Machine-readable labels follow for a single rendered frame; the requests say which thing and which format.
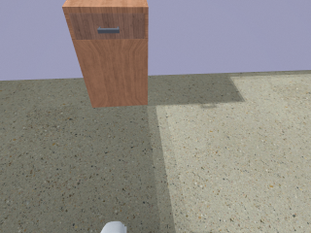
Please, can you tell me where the handle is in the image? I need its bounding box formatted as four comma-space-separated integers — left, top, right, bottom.
97, 26, 120, 34

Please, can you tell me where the left robot thigh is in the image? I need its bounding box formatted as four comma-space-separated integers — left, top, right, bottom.
100, 221, 127, 233

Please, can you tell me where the drawer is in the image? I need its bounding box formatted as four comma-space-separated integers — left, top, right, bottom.
68, 13, 145, 40

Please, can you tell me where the cabinet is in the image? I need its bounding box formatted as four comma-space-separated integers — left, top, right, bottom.
62, 0, 149, 108

